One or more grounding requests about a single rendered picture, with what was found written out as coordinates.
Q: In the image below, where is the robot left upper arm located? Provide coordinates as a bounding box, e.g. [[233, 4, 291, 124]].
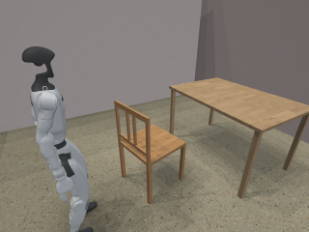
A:
[[31, 106, 38, 122]]

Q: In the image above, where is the humanoid robot torso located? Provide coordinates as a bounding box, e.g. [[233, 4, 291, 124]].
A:
[[30, 86, 71, 160]]

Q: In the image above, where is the robot right forearm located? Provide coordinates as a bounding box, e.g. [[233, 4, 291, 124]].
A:
[[40, 136, 68, 181]]

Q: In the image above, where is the table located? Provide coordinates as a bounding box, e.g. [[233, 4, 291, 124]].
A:
[[169, 77, 309, 199]]

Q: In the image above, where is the right robot hand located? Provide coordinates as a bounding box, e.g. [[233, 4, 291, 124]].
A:
[[56, 176, 78, 203]]

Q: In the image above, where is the chair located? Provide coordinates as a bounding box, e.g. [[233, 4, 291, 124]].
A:
[[114, 100, 186, 204]]

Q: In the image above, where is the robot right thigh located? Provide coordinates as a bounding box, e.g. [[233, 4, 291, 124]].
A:
[[59, 155, 90, 208]]

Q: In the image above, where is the robot right upper arm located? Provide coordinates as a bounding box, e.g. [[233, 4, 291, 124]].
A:
[[36, 92, 58, 146]]

